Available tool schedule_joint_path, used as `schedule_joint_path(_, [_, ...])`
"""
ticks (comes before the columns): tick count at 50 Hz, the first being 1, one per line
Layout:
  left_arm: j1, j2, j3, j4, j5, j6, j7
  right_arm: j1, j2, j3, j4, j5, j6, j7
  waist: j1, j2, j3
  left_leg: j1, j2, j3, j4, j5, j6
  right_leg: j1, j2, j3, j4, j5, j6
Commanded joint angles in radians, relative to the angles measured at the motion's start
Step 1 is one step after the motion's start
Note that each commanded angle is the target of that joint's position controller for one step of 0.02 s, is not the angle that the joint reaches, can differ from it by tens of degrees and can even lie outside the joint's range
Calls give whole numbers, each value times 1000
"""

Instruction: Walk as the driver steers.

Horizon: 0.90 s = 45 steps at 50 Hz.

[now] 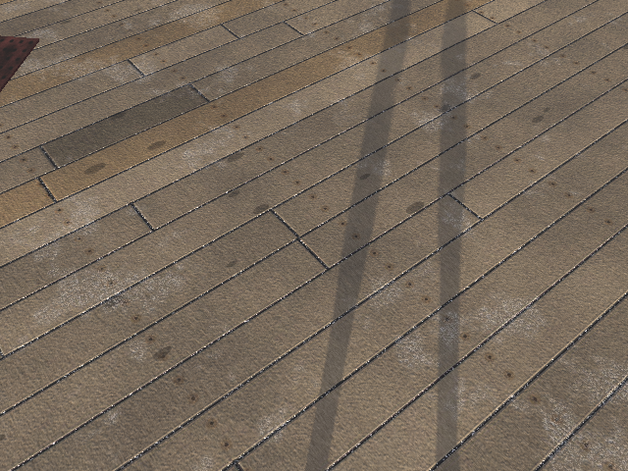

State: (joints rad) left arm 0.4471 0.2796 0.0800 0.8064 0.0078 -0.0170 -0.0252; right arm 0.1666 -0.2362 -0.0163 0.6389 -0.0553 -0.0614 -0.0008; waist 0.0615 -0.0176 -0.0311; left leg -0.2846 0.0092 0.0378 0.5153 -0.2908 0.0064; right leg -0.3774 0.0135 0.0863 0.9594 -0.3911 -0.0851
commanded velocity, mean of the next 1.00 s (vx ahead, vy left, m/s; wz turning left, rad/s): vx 0.94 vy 0.00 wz -0.15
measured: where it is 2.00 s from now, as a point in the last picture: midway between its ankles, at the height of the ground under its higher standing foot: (468, 272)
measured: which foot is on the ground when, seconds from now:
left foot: down 0.00-0.38, up 0.40-0.82, down 0.84-1.00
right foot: up 0.00-0.36, down 0.38-0.84, up 0.86-1.00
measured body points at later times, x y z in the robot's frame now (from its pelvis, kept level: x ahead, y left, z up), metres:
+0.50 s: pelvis +0.34 -0.10 -0.03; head +0.37 -0.10 +0.42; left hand +0.56 +0.11 -0.15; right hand +0.29 -0.36 -0.15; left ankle +0.24 +0.10 -0.60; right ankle +0.36 -0.12 -0.74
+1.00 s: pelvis +0.78 -0.24 -0.01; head +0.80 -0.25 +0.44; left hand +1.02 -0.05 -0.08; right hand +0.70 -0.51 -0.15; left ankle +0.80 -0.23 -0.73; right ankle +0.73 -0.40 -0.63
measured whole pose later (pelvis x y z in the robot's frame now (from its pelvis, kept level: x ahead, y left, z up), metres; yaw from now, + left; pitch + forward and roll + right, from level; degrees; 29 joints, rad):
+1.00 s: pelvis +0.78 -0.24 -0.01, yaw -7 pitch -1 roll +1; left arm 0.08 0.22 -0.04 0.67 0.06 -0.10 0.00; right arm 0.46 -0.31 -0.06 0.92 -0.02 -0.02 0.01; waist -0.06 0.01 0.06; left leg -0.24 -0.23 -0.01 0.50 -0.22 0.18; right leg -0.55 -0.04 0.12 1.33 -0.34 0.03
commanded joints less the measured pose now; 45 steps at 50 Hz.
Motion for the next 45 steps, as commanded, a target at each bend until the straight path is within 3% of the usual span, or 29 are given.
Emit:
schedule_joint_path(1, [-171, 81, 11, -127, 12, -15, -26, 120, -143, -49, -12, 9, -11, -11, -98, 151, 37, 331, 304, -343, -335, -289, 58, -487, -83, -6, 222, 107, 14])
schedule_joint_path(3, [-184, 71, 9, -117, 26, 7, -50, 147, -125, -43, 18, 22, -22, -14, -88, 163, 77, 286, 256, -191, -369, -128, 51, -488, -103, -36, 278, 175, 36])
schedule_joint_path(9, [-379, 49, -11, -178, 21, 24, -74, 236, -96, -39, 115, 18, -54, -3, -80, 114, 187, 274, 235, 71, -429, 175, 47, -568, -112, -79, 207, 341, 24])
schedule_joint_path(12, [-495, 41, -33, -217, 23, 22, -90, 271, -118, -43, 159, 17, -54, -14, -94, 75, 227, 295, 214, 192, -447, 402, 22, -485, -98, -196, 6, 355, -23])
schedule_joint_path(13, [-519, 31, -42, -230, 20, 21, -91, 279, -135, -45, 170, 18, -50, -18, -90, 72, 228, 305, 208, 232, -425, 574, 10, -421, -76, -241, -67, 337, -47])
schedule_joint_path(15, [-502, 37, -47, -230, 10, 23, -79, 294, -189, -52, 182, 19, -41, -28, -59, 99, 159, 369, 219, 270, -302, 1172, 0, -250, 13, -326, -146, 293, -96])
schedule_joint_path(16, [-436, 58, -41, -215, 9, 24, -70, 290, -229, -61, 183, 17, -29, -36, -11, 134, 104, 413, 242, 268, -190, 1380, -2, -169, 47, -331, -160, 240, -115])
schedule_joint_path(17, [-293, 96, -26, -180, 5, 23, -59, 259, -268, -72, 176, 10, -10, -42, 70, 161, 23, 416, 269, 257, -5, 1496, 8, -25, 76, -314, -161, 170, -138])
schedule_joint_path(18, [-100, 150, 1, -127, 4, 17, -44, 218, -294, -80, 157, 7, 5, -39, 158, 171, -72, 344, 287, 231, 236, 1480, 38, 194, 103, -275, -181, 97, -167])
schedule_joint_path(19, [81, 205, 35, -60, 10, 11, -22, 194, -283, -79, 144, 6, 9, -29, 225, 114, -148, 152, 252, 218, 554, 1185, 38, 491, 109, -185, -294, 85, -192])
schedule_joint_path(20, [-1, 273, 62, -53, -9, 23, 0, 172, -152, -49, 114, 4, -2, -6, 119, -143, -80, -189, 50, 193, 918, 15, 11, 621, -52, 90, -358, -5, -217])
schedule_joint_path(21, [-74, 360, 68, -108, 30, 31, -5, 210, -128, -32, -5, 36, -28, -1, 29, -233, -240, -527, -48, -2, 1168, -178, -19, 837, -280, 676, -575, -104, -393])
schedule_joint_path(22, [-24, 283, 60, -104, 26, 30, 9, 108, -186, -35, 1, 32, -52, -3, 89, -5, -208, -576, 23, -100, 1124, -49, 0, 781, -297, 662, -689, -90, -343])
schedule_joint_path(23, [-44, 235, 46, -73, 29, 17, 22, 138, -173, -29, 21, 49, -56, -4, 27, 54, -59, -548, 69, -81, 1048, -7, 13, 603, -300, 560, -711, -23, -299])
schedule_joint_path(24, [-82, 188, 30, -62, 34, -6, 26, 134, -157, -22, 42, 39, -48, -6, -24, 135, 20, -475, 116, -85, 959, 4, 18, 429, -265, 455, -718, 55, -253])
schedule_joint_path(25, [-133, 160, 14, -69, 39, -28, 33, 160, -137, -14, 65, 24, -28, 1, -67, 147, 45, -399, 136, -96, 917, 3, 20, 311, -225, 356, -726, 103, -225])
schedule_joint_path(27, [-137, 111, -9, -45, 23, -68, 28, 204, -115, -10, 106, 21, 20, 24, -111, 104, 92, -315, 166, -108, 819, 15, 16, 157, -172, 204, -788, 163, -169])
schedule_joint_path(29, [-97, 117, -9, -14, 17, -96, 12, 92, -101, -6, 80, 37, 37, 37, -84, 57, 171, -380, 148, -93, 698, 94, 26, 123, -125, 58, -847, 322, -98])
schedule_joint_path(31, [-57, 104, -16, 5, 11, -110, 1, -5, -89, -3, 58, 56, 31, 43, -46, 27, 202, -409, 97, -60, 533, 229, 50, 161, -65, -90, -865, 587, -20])
schedule_joint_path(32, [-55, 93, -23, 10, 7, -116, 0, -34, -82, 0, 55, 57, 24, 48, -42, 15, 199, -391, 70, -20, 450, 296, 62, 180, -40, -154, -864, 722, 9])
schedule_joint_path(35, [-28, 92, -39, 31, 1, -132, 14, -105, -66, 10, 44, 57, 9, 64, -25, -5, 163, -295, 10, 103, 230, 474, 97, 277, -69, -234, -908, 1032, 57])
schedule_joint_path(38, [-59, 154, -29, 27, 7, -126, 55, -14, -118, -2, 94, 51, 14, 67, -98, -86, 53, -161, -79, 150, 146, 488, 124, 473, -132, -284, -771, 1485, 102])
schedule_joint_path(39, [-80, 177, -21, 20, 14, -111, 71, 72, -154, -15, 123, 48, 22, 62, -152, -109, 4, -76, -119, 165, 151, 423, 132, 509, -153, -287, -654, 1618, 110])
schedule_joint_path(40, [-121, 200, -12, 7, 26, -90, 83, 223, -201, -35, 167, 45, 28, 56, -237, -115, -58, 65, -153, 160, 160, 347, 151, 497, -167, -285, -446, 1694, 115])
schedule_joint_path(41, [-206, 223, -3, -19, 39, -71, 89, 445, -246, -60, 232, 44, 35, 47, -353, -111, -116, 250, -133, 98, 142, 282, 198, 407, -176, -273, -142, 1671, 111])
schedule_joint_path(42, [-305, 231, 7, -31, 31, -56, 82, 626, -277, -89, 277, 55, 40, 31, -471, -6, -119, 405, -59, -12, 19, 264, 286, 234, -59, -299, 381, 1149, 102])
schedule_joint_path(43, [-371, 29, -47, -89, 57, -85, 53, 547, -264, -87, 308, 61, 54, 21, -322, 284, -3, 524, 0, -164, 181, 397, 305, -240, 124, -211, 766, -79, 95])
schedule_joint_path(44, [-188, -23, -76, -176, 15, -102, 38, 379, -305, -87, 239, 34, 48, 16, -127, 286, -170, 658, 175, -664, -1, 142, 500, -495, 98, -3, 868, -143, 107])
schedule_joint_path(45, [-212, 48, -85, -181, 38, -126, 28, 316, -251, -89, 190, 33, 49, 11, -149, 94, -142, 564, 240, -867, -253, -232, 491, -514, 43, 66, 739, -42, 77])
